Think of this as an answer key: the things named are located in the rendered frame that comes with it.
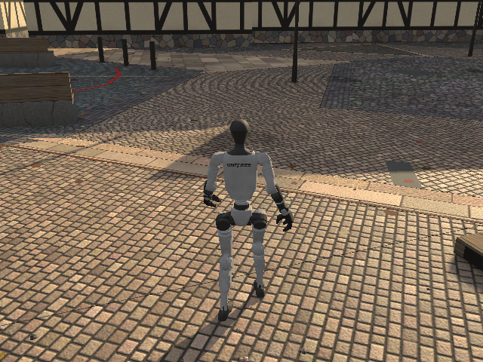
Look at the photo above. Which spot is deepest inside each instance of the robot left upper arm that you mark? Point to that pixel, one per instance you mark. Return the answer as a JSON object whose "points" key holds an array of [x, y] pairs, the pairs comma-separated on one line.
{"points": [[213, 169]]}

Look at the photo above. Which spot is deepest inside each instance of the robot left hand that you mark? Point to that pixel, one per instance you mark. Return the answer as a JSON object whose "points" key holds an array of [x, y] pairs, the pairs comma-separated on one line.
{"points": [[214, 198]]}

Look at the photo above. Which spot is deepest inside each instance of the robot right hand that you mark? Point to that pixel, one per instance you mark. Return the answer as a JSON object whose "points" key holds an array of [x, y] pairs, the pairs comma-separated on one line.
{"points": [[288, 220]]}

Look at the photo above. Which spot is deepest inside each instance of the right robot forearm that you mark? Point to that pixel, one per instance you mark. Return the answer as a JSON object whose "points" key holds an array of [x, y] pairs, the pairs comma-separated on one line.
{"points": [[280, 202]]}

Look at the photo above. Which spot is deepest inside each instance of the robot torso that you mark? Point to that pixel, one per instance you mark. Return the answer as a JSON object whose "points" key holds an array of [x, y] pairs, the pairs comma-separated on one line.
{"points": [[240, 177]]}

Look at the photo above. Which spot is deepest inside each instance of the robot right foot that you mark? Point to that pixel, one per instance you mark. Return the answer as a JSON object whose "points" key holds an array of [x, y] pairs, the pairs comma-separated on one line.
{"points": [[259, 290]]}

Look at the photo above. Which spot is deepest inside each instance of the robot right upper arm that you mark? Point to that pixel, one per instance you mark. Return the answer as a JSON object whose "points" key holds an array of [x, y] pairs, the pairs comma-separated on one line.
{"points": [[268, 172]]}

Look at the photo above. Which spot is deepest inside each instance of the left robot forearm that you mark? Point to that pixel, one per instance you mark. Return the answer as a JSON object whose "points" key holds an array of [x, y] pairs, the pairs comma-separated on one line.
{"points": [[207, 194]]}

